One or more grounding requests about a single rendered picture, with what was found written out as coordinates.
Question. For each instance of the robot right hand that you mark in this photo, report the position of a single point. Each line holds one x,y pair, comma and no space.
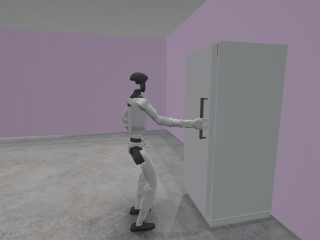
198,123

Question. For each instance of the robot left foot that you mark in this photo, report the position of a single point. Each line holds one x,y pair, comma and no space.
134,211

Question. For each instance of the handle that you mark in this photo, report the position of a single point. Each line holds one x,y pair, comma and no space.
201,116

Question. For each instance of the right robot forearm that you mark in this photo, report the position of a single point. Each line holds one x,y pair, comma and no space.
170,122

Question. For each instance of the fridge door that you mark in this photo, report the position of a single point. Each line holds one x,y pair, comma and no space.
200,82

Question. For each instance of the left robot forearm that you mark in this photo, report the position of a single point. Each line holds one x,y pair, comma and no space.
126,126

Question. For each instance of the robot left upper arm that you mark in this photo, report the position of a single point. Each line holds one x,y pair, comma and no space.
125,116

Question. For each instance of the robot right upper arm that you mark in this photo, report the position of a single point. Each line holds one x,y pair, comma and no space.
144,105

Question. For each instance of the right robot thigh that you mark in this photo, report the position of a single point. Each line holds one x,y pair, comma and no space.
147,167

